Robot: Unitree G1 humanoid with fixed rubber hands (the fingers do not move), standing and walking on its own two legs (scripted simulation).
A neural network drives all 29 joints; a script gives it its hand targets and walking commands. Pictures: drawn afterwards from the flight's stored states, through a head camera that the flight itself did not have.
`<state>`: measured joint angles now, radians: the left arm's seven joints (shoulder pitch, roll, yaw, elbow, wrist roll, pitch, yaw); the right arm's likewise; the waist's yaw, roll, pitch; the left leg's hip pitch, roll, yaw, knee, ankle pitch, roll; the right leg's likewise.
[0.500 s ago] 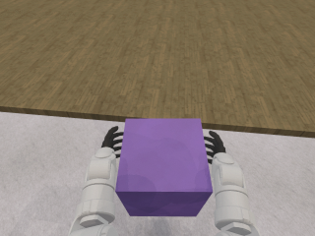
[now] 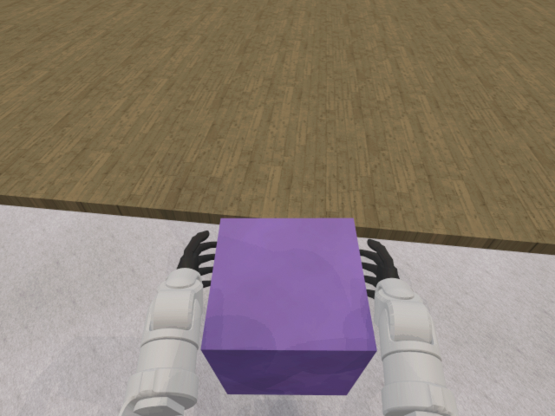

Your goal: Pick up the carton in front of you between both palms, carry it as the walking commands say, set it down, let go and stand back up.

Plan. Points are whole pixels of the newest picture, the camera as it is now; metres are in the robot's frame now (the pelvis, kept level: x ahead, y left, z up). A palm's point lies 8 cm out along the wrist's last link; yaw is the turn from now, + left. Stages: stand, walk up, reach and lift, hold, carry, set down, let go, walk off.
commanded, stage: reach and lift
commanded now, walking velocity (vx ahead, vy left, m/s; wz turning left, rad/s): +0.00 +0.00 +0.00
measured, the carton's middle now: (286, 311) +0.28 +0.00 -0.04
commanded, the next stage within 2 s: hold in 0.12 s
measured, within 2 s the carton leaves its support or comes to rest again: neither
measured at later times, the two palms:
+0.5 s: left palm (184, 280) +0.28 +0.15 +0.05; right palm (389, 290) +0.27 -0.15 +0.05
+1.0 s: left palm (185, 272) +0.29 +0.15 +0.06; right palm (388, 281) +0.29 -0.15 +0.05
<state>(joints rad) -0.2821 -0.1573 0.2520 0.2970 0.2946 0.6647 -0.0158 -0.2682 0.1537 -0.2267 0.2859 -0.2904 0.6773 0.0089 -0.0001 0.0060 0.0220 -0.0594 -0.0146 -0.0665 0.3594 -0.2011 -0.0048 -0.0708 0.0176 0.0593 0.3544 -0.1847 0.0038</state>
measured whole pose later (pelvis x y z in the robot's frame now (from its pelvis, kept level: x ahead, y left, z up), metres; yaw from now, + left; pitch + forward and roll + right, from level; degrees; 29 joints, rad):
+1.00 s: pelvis +0.00 +0.00 +0.00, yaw +1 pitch -4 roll +0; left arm -0.28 -0.16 0.23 0.22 0.27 0.77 -0.01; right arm -0.26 0.15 -0.21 0.20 -0.27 0.78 0.01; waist -0.01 0.00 -0.06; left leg -0.16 -0.01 -0.06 0.49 -0.36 -0.01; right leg -0.14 0.02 0.04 0.43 -0.28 0.00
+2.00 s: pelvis +0.50 +0.07 -0.01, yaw +0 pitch +4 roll +0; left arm -0.05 -0.13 0.07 -0.59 -0.03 1.15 0.19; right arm -0.02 0.13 -0.06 -0.59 0.03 1.14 -0.18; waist -0.03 -0.02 -0.09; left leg -0.32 0.05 0.26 0.44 -0.20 0.08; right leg -0.52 -0.10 -0.06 1.17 -0.29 -0.04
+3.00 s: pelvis +0.85 +0.08 +0.00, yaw +2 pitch +5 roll -1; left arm -0.47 -0.15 0.29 -0.03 0.07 1.00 0.18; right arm -0.43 0.17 -0.28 -0.08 -0.07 1.02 -0.18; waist 0.01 0.01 -0.08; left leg -0.16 0.00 0.08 0.53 -0.34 0.01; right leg -0.29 -0.02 -0.17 0.50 -0.23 -0.03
